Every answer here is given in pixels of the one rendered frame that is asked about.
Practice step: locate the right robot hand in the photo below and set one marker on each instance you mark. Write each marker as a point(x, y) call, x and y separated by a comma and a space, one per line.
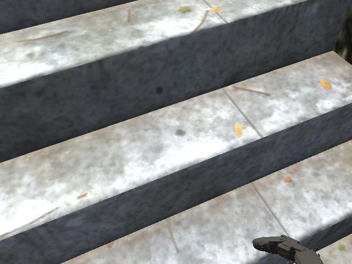
point(287, 248)

